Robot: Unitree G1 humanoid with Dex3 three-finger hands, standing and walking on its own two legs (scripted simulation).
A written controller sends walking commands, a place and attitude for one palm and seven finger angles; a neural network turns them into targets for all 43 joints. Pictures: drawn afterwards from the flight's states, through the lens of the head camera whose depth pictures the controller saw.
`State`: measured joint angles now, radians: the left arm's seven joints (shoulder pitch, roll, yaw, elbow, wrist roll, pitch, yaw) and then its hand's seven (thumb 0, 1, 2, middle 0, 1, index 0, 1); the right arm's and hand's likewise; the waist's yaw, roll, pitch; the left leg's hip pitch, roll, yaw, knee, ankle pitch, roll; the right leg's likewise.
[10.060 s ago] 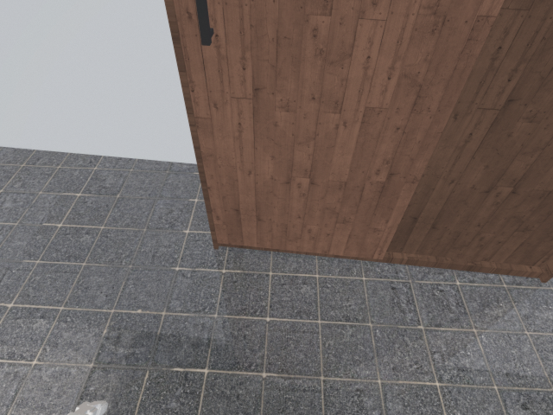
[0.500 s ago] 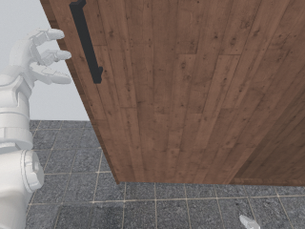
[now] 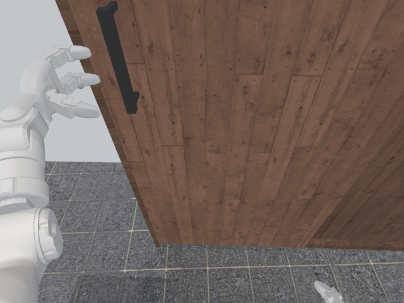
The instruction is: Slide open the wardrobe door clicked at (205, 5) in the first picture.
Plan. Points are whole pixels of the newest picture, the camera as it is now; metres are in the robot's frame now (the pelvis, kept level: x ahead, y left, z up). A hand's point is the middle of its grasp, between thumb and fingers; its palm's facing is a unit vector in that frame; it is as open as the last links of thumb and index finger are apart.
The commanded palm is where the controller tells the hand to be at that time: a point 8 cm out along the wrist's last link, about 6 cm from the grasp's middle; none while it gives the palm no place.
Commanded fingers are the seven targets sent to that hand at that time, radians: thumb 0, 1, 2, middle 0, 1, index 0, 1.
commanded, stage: move the hooked fingers beside the handle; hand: left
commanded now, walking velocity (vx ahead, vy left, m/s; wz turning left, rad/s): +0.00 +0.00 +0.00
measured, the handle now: (123, 62) +0.49 +0.17 +0.25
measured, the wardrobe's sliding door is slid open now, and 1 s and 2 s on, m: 0.00 0.00 0.00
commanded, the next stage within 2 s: feel for the door with the fingertips in 0.20 s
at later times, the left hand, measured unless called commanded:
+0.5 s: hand (91, 85) +0.43 +0.21 +0.24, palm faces +0.00 -1.00 -0.03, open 14.0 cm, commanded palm +0.40 +0.26 +0.24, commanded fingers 0.00 -0.50 0.30 -0.30 -1.20 -0.30 -1.20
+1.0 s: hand (96, 82) +0.43 +0.20 +0.25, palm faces +0.01 -1.00 -0.03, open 14.0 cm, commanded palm +0.41 +0.25 +0.24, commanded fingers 0.00 -0.50 0.30 -0.30 -1.20 -0.30 -1.20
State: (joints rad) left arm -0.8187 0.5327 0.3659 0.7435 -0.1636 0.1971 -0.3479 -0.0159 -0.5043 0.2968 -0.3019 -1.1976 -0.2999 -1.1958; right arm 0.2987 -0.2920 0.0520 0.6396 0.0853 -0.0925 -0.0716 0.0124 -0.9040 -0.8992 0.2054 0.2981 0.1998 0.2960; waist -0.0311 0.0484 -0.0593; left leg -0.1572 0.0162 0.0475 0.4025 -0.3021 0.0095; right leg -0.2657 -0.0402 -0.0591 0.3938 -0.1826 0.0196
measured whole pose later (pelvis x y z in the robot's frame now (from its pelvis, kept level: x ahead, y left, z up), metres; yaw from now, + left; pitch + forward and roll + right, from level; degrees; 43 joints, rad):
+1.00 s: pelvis -0.01 -0.01 +0.00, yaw +0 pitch +2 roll +0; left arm -0.88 0.48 0.31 0.77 -0.16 0.20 -0.28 -0.02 -0.50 0.30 -0.30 -1.20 -0.30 -1.20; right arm 0.29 -0.29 0.05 0.67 0.09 -0.10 -0.09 0.01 -0.90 -0.90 0.21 0.30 0.20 0.30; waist -0.03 0.05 -0.05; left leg -0.15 0.02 0.04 0.40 -0.28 0.00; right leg -0.26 -0.03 -0.06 0.39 -0.17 0.01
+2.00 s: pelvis -0.02 -0.01 +0.00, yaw +1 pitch +2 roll +0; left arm -0.92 0.42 0.26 0.78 -0.16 0.22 -0.22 -0.02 -0.51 0.30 -0.30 -1.20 -0.30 -1.20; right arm 0.22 -0.27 0.07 0.65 0.08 -0.10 -0.09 0.01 -0.90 -0.90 0.21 0.30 0.20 0.30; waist -0.01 0.04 -0.04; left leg -0.16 0.01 0.03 0.40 -0.27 0.00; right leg -0.26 -0.04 -0.07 0.39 -0.16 0.01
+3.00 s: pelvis -0.01 -0.01 +0.00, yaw +0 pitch +2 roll +0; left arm -0.89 0.34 0.25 0.70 -0.15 0.22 -0.15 -0.02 -0.50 0.30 -0.30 -1.20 -0.30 -1.20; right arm 0.25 -0.26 0.06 0.66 0.07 -0.07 -0.07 0.01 -0.90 -0.90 0.21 0.30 0.20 0.30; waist -0.02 0.05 -0.05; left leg -0.14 0.02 0.05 0.39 -0.29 0.00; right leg -0.26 -0.03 -0.05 0.39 -0.17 0.01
